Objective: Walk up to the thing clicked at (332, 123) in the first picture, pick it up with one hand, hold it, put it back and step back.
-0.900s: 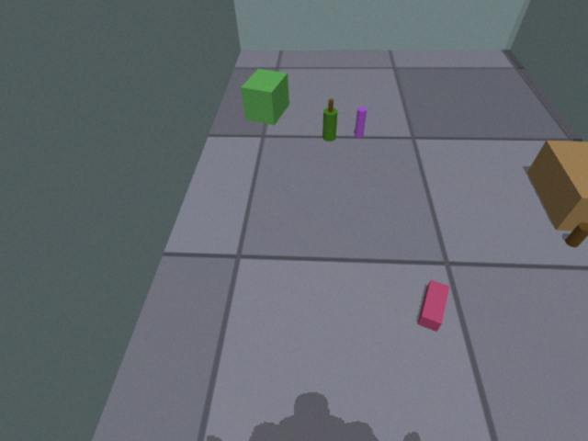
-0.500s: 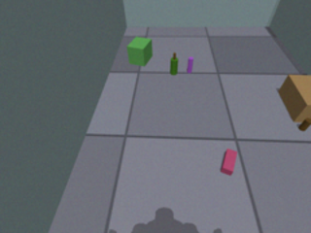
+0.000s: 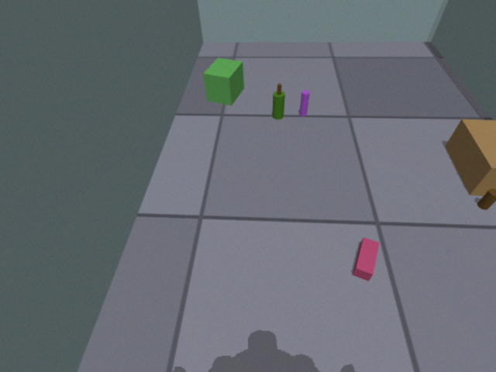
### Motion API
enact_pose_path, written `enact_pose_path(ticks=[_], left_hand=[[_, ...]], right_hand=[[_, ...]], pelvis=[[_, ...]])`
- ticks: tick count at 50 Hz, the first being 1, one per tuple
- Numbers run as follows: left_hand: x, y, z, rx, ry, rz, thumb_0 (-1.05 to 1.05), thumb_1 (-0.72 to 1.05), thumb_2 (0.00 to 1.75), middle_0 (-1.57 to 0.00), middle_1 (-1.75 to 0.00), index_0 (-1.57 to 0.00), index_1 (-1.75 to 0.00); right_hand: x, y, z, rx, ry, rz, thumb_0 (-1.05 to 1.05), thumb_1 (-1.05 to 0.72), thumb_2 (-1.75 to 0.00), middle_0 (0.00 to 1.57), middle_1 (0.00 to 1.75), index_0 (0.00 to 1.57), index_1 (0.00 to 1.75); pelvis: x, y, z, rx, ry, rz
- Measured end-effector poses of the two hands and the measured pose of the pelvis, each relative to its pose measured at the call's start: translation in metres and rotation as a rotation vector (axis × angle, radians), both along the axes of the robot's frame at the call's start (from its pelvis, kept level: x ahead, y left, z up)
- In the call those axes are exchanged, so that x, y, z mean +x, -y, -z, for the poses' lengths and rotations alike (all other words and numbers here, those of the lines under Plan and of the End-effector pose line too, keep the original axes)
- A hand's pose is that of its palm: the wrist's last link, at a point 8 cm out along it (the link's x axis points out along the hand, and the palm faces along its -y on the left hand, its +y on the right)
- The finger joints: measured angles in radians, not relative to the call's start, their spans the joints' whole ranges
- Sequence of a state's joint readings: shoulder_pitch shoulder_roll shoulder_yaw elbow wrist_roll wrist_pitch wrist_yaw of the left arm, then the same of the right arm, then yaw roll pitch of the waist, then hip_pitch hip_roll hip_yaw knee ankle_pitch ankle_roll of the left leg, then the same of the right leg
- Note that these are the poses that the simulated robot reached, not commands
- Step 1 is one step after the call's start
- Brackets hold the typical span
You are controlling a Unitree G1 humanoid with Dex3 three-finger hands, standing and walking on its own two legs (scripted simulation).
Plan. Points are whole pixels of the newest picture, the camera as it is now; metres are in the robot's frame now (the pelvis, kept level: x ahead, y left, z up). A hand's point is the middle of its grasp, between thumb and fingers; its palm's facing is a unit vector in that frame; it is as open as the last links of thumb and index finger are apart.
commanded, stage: stand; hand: left
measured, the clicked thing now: (278, 100) +1.81 -0.15 -0.66
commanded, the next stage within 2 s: walk up in 0.22 s
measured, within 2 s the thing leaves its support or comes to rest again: neither
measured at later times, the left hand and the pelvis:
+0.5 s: hand out of the picture +0.16 +0.24 -0.13, palm faces -0.14 -0.91 -0.40, open 7.4 cm; pelvis +0.05 -0.05 -0.01, yaw -6 degrees
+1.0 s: hand (190, 282) +0.34 +0.17 -0.17, palm faces -0.17 -0.93 -0.34, open 7.4 cm; pelvis +0.28 -0.10 -0.03, yaw -10 degrees
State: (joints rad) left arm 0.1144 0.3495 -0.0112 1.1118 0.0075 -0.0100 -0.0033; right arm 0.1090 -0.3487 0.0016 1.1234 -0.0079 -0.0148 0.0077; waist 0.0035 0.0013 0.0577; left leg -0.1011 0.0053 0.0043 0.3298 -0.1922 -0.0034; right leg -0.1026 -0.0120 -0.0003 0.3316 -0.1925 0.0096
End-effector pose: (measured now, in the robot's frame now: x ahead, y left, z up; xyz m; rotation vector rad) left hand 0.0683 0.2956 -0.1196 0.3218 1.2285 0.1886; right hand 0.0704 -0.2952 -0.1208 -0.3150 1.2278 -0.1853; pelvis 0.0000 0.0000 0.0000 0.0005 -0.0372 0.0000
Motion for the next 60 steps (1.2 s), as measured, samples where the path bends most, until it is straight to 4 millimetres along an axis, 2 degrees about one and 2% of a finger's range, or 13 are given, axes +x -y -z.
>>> enact_pose_path(ticks=[12,15,18,22,27,29,31,38,44,48,52,55,60], left_hand=[[0.003,0.0,-0.001,-0.006,0.011,0.004,0.0,0.9,0.9,-0.2,-0.3,-0.2,-0.3],[0.007,-0.005,-0.003,-0.01,0.004,0.03,0.0,0.9,0.9,-0.2,-0.3,-0.2,-0.3],[0.023,-0.006,-0.009,0.007,-0.003,0.072,0.01,0.9,0.9,-0.2,-0.3,-0.2,-0.3],[0.058,0.0,-0.02,0.027,0.03,0.115,0.01,0.9,0.9,-0.2,-0.3,-0.2,-0.3],[0.11,0.025,-0.025,0.081,0.079,0.157,0.01,0.9,0.9,-0.2,-0.3,-0.2,-0.3],[0.127,0.038,-0.021,0.108,0.125,0.152,0.01,0.9,0.9,-0.2,-0.3,-0.2,-0.3],[0.135,0.052,-0.019,0.103,0.155,0.134,0.0,0.91,0.9,-0.2,-0.3,-0.2,-0.3],[0.153,0.093,-0.021,0.033,0.086,0.122,0.0,0.9,0.9,-0.2,-0.3,-0.2,-0.3],[0.197,0.1,-0.01,-0.001,0.036,0.136,0.01,0.9,0.89,-0.21,-0.3,-0.2,-0.3],[0.245,0.091,0.005,-0.01,0.024,0.141,0.01,0.9,0.89,-0.21,-0.3,-0.2,-0.3],[0.307,0.079,0.025,0.003,0.004,0.167,0.01,0.9,0.89,-0.21,-0.3,-0.2,-0.3],[0.359,0.084,0.021,0.009,0.01,0.217,0.01,0.9,0.9,-0.2,-0.3,-0.2,-0.3],[0.45,0.101,0.001,0.001,0.085,0.295,0.01,0.91,0.9,-0.2,-0.3,-0.2,-0.3]], right_hand=[[0.001,0.001,-0.002,0.002,0.013,0.0,0.0,-0.91,-0.9,0.2,0.3,0.21,0.3],[0.0,0.01,-0.005,0.009,0.074,0.023,0.0,-0.9,-0.9,0.2,0.3,0.21,0.3],[-0.01,0.029,-0.01,-0.01,0.103,0.06,0.0,-0.9,-0.9,0.21,0.3,0.21,0.31],[-0.024,0.064,-0.01,-0.043,0.058,0.102,0.0,-0.9,-0.9,0.21,0.3,0.21,0.31],[-0.014,0.118,0.007,-0.062,0.032,0.15,0.01,-0.9,-0.9,0.2,0.3,0.21,0.31],[0.0,0.138,0.02,-0.072,0.022,0.147,0.01,-0.9,-0.9,0.2,0.3,0.21,0.3],[0.021,0.146,0.023,-0.064,0.016,0.142,0.01,-0.91,-0.9,0.2,0.3,0.21,0.3],[0.112,0.147,0.0,0.005,0.125,0.087,0.01,-0.91,-0.9,0.2,0.3,0.2,0.3],[0.175,0.148,-0.015,-0.004,0.126,0.072,0.01,-0.91,-0.9,0.2,0.3,0.21,0.3],[0.228,0.147,-0.017,-0.04,0.123,0.066,0.01,-0.9,-0.9,0.2,0.3,0.21,0.3],[0.281,0.144,-0.014,-0.089,0.181,0.079,0.01,-0.9,-0.9,0.2,0.3,0.21,0.3],[0.3,0.138,-0.02,-0.08,0.215,0.13,0.0,-0.91,-0.9,0.2,0.3,0.21,0.3],[0.311,0.137,-0.025,-0.064,0.178,0.19,0.0,-0.9,-0.9,0.2,0.3,0.21,0.3]], pelvis=[[0.001,0.0,0.0,0.001,-0.002,0.003],[0.006,0.003,0.002,0.011,-0.016,0.038],[0.013,0.012,0.003,0.015,-0.022,0.058],[0.032,0.031,0.005,0.022,-0.012,0.086],[0.068,0.067,0.021,0.035,0.006,0.122],[0.082,0.083,0.033,0.009,0.013,0.122],[0.094,0.093,0.034,-0.002,0.017,0.124],[0.146,0.11,0.011,-0.016,0.015,0.151],[0.205,0.114,0.008,-0.025,-0.008,0.173],[0.255,0.109,0.017,-0.04,-0.014,0.173],[0.305,0.099,0.032,-0.006,-0.007,0.189],[0.334,0.1,0.027,0.005,-0.003,0.205],[0.383,0.109,0.014,0.024,0.003,0.236]])
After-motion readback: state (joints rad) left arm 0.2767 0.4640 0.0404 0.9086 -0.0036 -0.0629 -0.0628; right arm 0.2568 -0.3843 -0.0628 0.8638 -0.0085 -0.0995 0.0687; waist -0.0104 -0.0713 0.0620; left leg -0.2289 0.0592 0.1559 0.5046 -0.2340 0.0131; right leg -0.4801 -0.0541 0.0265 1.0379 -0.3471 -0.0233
